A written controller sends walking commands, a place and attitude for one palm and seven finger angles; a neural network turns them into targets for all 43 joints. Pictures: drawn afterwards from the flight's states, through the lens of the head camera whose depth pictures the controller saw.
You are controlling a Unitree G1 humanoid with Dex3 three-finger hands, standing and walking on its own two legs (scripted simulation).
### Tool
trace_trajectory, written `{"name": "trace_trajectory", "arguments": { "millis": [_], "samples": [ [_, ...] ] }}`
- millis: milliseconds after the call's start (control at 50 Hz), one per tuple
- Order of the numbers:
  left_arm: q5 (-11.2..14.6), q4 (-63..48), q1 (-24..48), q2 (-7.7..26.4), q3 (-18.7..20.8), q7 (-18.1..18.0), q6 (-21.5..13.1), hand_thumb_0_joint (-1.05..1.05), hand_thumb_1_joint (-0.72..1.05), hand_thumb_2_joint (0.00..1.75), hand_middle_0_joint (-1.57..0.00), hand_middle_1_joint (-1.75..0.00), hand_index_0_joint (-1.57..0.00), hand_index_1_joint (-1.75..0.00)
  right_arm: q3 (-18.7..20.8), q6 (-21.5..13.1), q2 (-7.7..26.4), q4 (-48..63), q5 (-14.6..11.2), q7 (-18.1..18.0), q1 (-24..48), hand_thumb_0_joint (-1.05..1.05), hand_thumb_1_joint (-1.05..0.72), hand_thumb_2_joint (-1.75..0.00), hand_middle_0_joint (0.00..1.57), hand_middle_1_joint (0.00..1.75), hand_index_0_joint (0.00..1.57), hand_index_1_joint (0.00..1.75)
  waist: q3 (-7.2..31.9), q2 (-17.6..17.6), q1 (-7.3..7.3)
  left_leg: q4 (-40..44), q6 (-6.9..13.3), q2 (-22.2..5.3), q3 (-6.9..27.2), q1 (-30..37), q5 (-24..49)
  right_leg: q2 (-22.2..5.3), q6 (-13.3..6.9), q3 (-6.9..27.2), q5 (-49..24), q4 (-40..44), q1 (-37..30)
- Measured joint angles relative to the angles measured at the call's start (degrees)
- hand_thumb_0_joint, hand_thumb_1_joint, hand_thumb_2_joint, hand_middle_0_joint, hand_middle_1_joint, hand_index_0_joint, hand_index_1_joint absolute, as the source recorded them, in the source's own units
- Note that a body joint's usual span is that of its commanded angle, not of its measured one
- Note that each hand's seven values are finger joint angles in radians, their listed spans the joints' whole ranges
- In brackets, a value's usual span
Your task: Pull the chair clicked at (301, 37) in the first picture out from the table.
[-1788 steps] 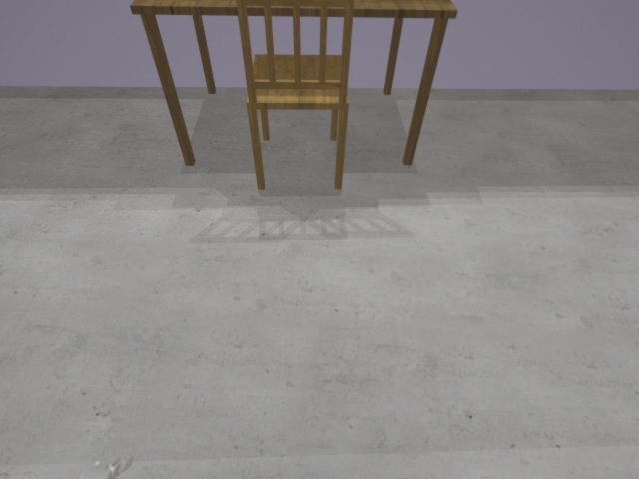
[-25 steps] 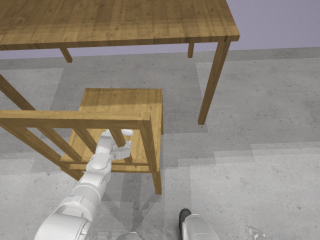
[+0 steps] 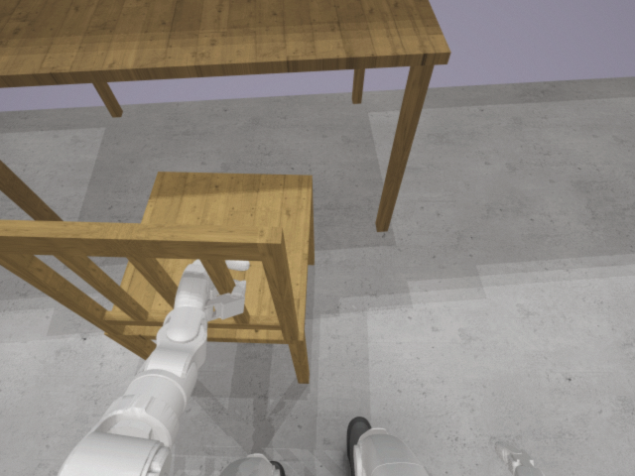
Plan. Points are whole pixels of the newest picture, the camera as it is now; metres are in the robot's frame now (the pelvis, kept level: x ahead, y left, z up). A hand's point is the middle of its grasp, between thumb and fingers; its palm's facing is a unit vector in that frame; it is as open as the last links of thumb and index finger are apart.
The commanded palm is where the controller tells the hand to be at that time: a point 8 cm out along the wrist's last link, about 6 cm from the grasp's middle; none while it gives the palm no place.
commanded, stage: step backward, pulling the chair out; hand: left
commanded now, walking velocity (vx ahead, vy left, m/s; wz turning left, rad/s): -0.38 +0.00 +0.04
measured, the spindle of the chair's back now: (168, 290) +0.38 +0.23 -0.10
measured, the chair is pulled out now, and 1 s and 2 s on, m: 0.31 0.37 0.59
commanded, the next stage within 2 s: stop walking, hand still on the chair in 1.90 s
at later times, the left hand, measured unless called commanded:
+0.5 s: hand (233, 314) +0.33 +0.12 -0.06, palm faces -0.03 -0.98 -0.20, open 5.6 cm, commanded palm +0.32 +0.17 -0.05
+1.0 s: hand (234, 334) +0.30 +0.11 -0.06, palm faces -0.04 -0.98 -0.19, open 5.6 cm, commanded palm +0.28 +0.17 -0.05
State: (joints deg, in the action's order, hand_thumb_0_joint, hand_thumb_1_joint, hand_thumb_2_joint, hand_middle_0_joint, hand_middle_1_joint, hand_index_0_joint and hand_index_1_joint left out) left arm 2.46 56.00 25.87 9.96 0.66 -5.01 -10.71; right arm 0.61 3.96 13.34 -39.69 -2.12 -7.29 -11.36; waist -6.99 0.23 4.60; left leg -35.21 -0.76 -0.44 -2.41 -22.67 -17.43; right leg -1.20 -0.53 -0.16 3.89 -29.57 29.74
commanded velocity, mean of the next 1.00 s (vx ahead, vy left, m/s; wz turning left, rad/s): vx -0.38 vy -0.04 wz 0.05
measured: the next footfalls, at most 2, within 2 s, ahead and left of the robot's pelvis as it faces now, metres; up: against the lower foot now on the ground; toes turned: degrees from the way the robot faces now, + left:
right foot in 0.80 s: +0.03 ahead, -0.12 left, +0.00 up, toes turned -2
left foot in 1.10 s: -0.05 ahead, +0.13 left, +0.00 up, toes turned -1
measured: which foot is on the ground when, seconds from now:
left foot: down 0.00-0.92, up 0.94-1.00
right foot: down 0.00-0.66, up 0.68-0.78, down 0.80-1.00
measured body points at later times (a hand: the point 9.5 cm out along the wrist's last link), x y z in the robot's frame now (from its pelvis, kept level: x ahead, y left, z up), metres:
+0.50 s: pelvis -0.02 +0.00 +0.00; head +0.06 -0.02 +0.44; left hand +0.33 +0.17 -0.05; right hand +0.08 -0.25 -0.14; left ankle +0.02 +0.13 -0.72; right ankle +0.08 -0.12 -0.72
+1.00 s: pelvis -0.06 -0.01 +0.01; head +0.04 -0.02 +0.45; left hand +0.30 +0.17 -0.05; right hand +0.04 -0.26 -0.13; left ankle -0.04 +0.12 -0.71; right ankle -0.01 -0.12 -0.72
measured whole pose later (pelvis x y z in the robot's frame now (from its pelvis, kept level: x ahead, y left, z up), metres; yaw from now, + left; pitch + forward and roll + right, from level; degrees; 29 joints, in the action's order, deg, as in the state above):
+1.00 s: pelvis -0.06 -0.01 +0.01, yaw -1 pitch +3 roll -1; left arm 2.3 56.8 27.3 10.1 1.9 -4.9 -11.2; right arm -0.3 2.6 12.4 -40.5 -1.5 -6.5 -9.2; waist -9.7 -2.4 4.1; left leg -38.8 -2.4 -2.2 1.6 -23.6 -20.4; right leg 1.4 -1.2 -2.2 9.4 -27.7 21.6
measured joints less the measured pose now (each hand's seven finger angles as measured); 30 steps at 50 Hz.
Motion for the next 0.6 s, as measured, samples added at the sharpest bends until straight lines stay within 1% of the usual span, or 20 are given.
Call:
{"name": "trace_trajectory", "arguments": {
  "millis": [40,80,140,160,220,240,260,280,320,400,460,480,540,560,600],
  "samples": [
    [-0.18,-0.23,-0.52,-0.42,-0.2,-0.22,-0.33,0.06,0.63,0.81,-0.34,-1.23,-0.5,-1.45,0.19,-0.15,0.69,-0.23,-0.17,0.17,-0.41,0.01,-0.91,-0.9,0.2,0.3,0.2,0.3,0.03,-0.06,0.17,-0.13,-0.05,0.34,0.2,-0.24,-2.45,-0.22,0.19,0.0,-1.23,1.95,-0.62],
    [-0.75,-0.36,-0.82,-0.85,-0.63,-0.33,-0.6,0.06,0.63,0.81,-0.34,-1.24,-0.5,-1.45,0.22,-0.33,1.36,-0.61,-0.23,0.2,-0.88,0.01,-0.91,-0.9,0.2,0.3,0.2,0.3,0.04,0.09,0.21,0.77,0.03,0.65,0.18,-0.04,-2.47,-0.52,0.53,0.05,-2.5,3.92,-1.36],
    [-1.38,-0.73,-1.38,-1.25,-1.89,-0.39,-0.46,0.06,0.64,0.8,-0.33,-1.26,-0.5,-1.45,0.01,-0.15,2.07,-0.55,-0.24,-0.1,-2.05,0.01,-0.91,-0.9,0.2,0.3,0.2,0.3,0.41,0.19,-0.01,3.22,0.98,0.66,-0.2,0.76,5.01,-0.66,1.23,0.1,-3.2,4.74,-1.86],
    [-1.43,-0.84,-1.59,-1.2,-2.24,-0.34,-0.32,0.06,0.64,0.79,-0.33,-1.26,-0.5,-1.45,-0.06,0.0,1.98,-0.5,-0.28,-0.29,-2.3,0.01,-0.91,-0.9,0.2,0.3,0.2,0.3,0.42,0.49,-0.3,3.11,1.34,0.74,-0.6,1.06,4.98,-0.77,1.36,0.38,-2.1,3.83,-1.66],
    [-0.77,-0.94,-2.38,-1.08,-3.15,-0.23,0.04,0.06,0.65,0.79,-0.32,-1.26,-0.5,-1.45,-0.31,0.21,1.15,0.18,-0.4,-0.71,-3.04,0.01,-0.91,-0.9,0.2,0.3,0.2,0.3,0.67,0.56,-1.26,2.77,1.84,0.4,-1.62,1.82,2.99,-0.7,0.8,0.64,6.63,-0.98,-0.37],
    [-0.68,-0.79,-2.41,-1.12,-3.3,-0.1,0.12,0.06,0.65,0.79,-0.32,-1.26,-0.5,-1.45,-0.46,0.04,0.67,0.3,-0.33,-0.84,-3.28,0.01,-0.91,-0.9,0.2,0.3,0.2,0.3,0.67,0.43,-1.39,2.42,1.84,0.3,-1.56,1.9,2.64,-0.68,0.56,0.61,7.57,-2.56,-0.62],
    [-0.78,-0.58,-2.4,-1.13,-3.35,0.11,0.17,0.06,0.65,0.79,-0.32,-1.26,-0.5,-1.45,-0.66,-0.16,0.06,0.15,-0.21,-0.91,-3.45,0.01,-0.91,-0.9,0.2,0.3,0.2,0.3,0.73,0.46,-1.51,1.95,1.76,0.27,-1.4,1.95,2.36,-0.71,0.46,0.62,6.33,-3.42,-1.54],
    [-0.94,-0.33,-2.42,-1.05,-3.38,0.33,0.23,0.06,0.64,0.79,-0.32,-1.26,-0.5,-1.45,-0.86,-0.34,-0.67,-0.15,-0.06,-0.85,-3.63,0.01,-0.91,-0.9,0.2,0.3,0.2,0.3,1.0,0.73,-1.68,1.37,1.61,0.37,-1.32,1.97,2.03,-0.89,0.39,0.69,3.2,-3.43,-3.02],
    [-0.99,0.64,-2.08,-0.84,-2.99,0.46,0.07,0.06,0.64,0.8,-0.33,-1.26,-0.5,-1.45,-1.19,-0.59,-1.88,-1.13,0.24,-0.5,-2.86,0.01,-0.91,-0.9,0.2,0.3,0.2,0.3,1.22,0.6,-2.36,0.2,1.1,-0.34,-1.43,1.74,1.32,-0.34,0.99,0.66,4.13,-2.76,-3.99],
    [-0.43,2.4,-0.08,-0.45,-1.42,0.55,-0.53,0.07,0.63,0.81,-0.34,-1.25,-0.5,-1.45,-1.47,-1.47,-3.25,-1.73,0.66,-0.14,-0.52,0.01,-0.91,-0.9,0.2,0.3,0.2,0.3,0.06,-0.28,-2.25,-0.45,0.23,-1.21,-0.75,0.75,1.7,0.43,0.44,-0.08,4.64,-3.48,-3.12],
    [-0.05,2.8,0.65,-0.27,-0.26,0.39,-0.92,0.07,0.62,0.82,-0.35,-1.23,-0.5,-1.45,-1.31,-1.96,-3.11,-1.93,0.56,-0.07,0.72,0.01,-0.91,-0.9,0.2,0.3,0.2,0.3,-0.23,-0.91,-1.87,-0.76,-0.21,-1.53,-0.29,-0.57,2.22,0.7,-0.09,-0.56,4.06,-3.37,-2.13],
    [0.03,2.95,0.77,-0.3,0.03,0.29,-1.1,0.07,0.62,0.82,-0.36,-1.23,-0.5,-1.45,-1.16,-2.14,-2.76,-2.07,0.5,-0.02,1.0,0.01,-0.91,-0.9,0.2,0.3,0.2,0.3,-0.25,-1.14,-1.58,-1.07,-0.37,-1.47,0.01,-1.07,1.66,0.69,-0.2,-0.76,3.8,-3.07,-1.96],
    [-0.23,3.2,1.17,-0.93,0.45,-0.12,-1.42,0.07,0.62,0.81,-0.36,-1.22,-0.5,-1.45,-0.53,-2.38,-0.93,-2.48,0.31,0.15,1.29,0.01,-0.91,-0.9,0.2,0.3,0.2,0.3,-0.44,-1.6,-0.75,-3.79,-0.62,-0.28,1.58,-2.38,-5.13,0.19,-0.11,-1.3,2.52,-1.11,-2.14],
    [-0.55,3.04,1.21,-1.22,0.46,-0.22,-1.39,0.07,0.63,0.81,-0.35,-1.22,-0.5,-1.45,-0.37,-2.41,-0.18,-2.65,0.29,0.15,1.23,0.01,-0.91,-0.9,0.2,0.3,0.2,0.3,-0.45,-1.64,-0.61,-4.45,-0.65,0.15,1.99,-2.22,-6.29,0.01,0.04,-1.38,1.95,-0.27,-2.29],
    [-1.22,2.47,1.06,-1.66,0.01,-0.41,-1.07,0.07,0.63,0.8,-0.35,-1.23,-0.5,-1.45,-0.26,-2.37,1.27,-2.91,0.26,0.07,0.75,0.01,-0.91,-0.9,0.2,0.3,0.2,0.3,-0.01,-1.62,-0.3,-2.18,-0.55,0.38,2.25,-0.16,-5.25,-0.26,0.47,-1.55,1.01,0.98,-2.34]
  ]
}}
